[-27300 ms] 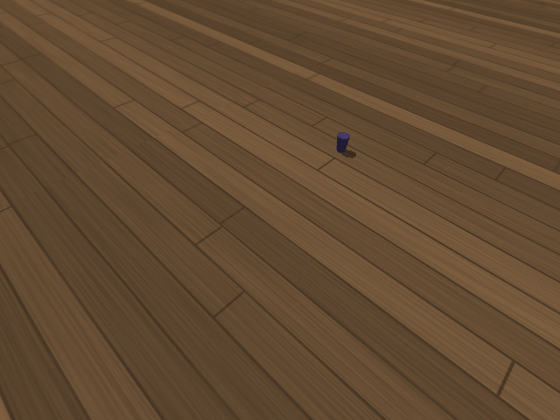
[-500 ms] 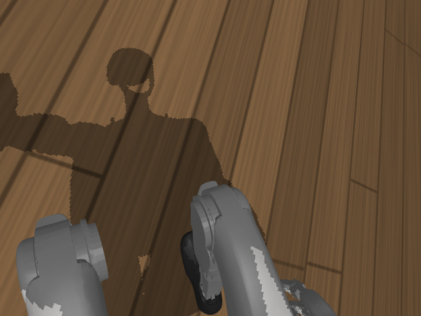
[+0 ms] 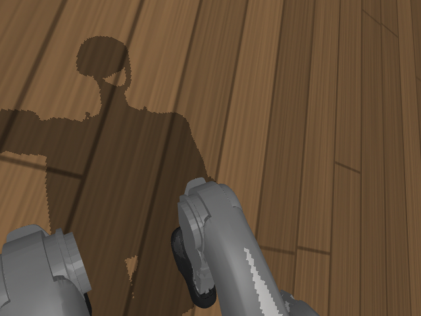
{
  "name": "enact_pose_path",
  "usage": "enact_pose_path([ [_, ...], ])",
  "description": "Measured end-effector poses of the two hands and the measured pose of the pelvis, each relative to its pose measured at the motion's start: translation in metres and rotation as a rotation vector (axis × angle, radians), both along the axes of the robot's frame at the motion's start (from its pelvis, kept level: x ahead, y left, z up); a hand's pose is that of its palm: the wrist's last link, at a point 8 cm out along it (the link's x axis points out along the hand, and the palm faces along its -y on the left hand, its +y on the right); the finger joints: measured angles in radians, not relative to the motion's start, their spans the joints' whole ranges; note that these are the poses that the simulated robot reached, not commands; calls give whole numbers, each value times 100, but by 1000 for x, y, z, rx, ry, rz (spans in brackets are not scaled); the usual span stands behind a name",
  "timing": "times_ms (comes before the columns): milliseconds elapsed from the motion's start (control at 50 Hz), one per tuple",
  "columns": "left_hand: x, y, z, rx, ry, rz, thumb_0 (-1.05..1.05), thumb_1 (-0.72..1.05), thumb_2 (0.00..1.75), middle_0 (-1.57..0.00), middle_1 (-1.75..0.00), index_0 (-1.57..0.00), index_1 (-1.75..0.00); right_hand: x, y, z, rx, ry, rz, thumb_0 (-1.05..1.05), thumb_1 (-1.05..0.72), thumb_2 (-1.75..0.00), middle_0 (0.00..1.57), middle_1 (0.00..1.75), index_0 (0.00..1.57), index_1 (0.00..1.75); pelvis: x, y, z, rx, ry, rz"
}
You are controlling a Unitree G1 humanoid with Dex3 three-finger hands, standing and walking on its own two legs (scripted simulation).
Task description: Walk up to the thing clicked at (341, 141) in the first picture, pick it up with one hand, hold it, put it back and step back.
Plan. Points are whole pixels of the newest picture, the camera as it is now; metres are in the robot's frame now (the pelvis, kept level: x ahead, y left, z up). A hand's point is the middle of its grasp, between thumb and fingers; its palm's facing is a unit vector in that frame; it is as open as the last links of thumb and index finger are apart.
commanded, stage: rest palm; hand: left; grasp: from above
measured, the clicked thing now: out of the picture +0.46 +0.35 -0.26
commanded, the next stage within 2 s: close in 0.12 s
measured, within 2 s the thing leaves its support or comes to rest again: neither
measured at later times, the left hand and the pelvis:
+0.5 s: hand out of the picture +0.44 +0.35 -0.23, palm faces -0.43 -0.16 -0.89, open 12.3 cm; pelvis +0.00 +0.00 +0.00, yaw -1 degrees
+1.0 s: hand out of the picture +0.44 +0.36 -0.22, palm faces -0.44 -0.16 -0.89, open 11.6 cm; pelvis +0.00 +0.00 +0.00, yaw -1 degrees
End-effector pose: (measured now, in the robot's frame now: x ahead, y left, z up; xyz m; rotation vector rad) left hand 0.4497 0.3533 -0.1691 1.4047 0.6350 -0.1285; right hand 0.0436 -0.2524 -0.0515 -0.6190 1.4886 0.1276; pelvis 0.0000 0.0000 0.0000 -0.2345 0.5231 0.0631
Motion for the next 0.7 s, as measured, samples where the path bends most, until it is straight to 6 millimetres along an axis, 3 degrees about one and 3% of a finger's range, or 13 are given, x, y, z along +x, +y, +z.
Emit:
enact_pose_path([
  [340, -4, 3, -2, -4, -29, -53, 0, -42, 106, -15, -107, -14, -107, 19, 1, 5, -13, -34, 81, 0, -90, -90, 20, 30, 20, 30, -3, 4, -2, -19, -27, -4],
  [700, -2, 5, 2, 18, -22, -29, 1, -25, 87, -30, -104, -30, -101, 8, 8, -2, 31, -43, 93, 0, -90, -90, 20, 30, 20, 30, -6, 2, -6, -13, -44, -13],
])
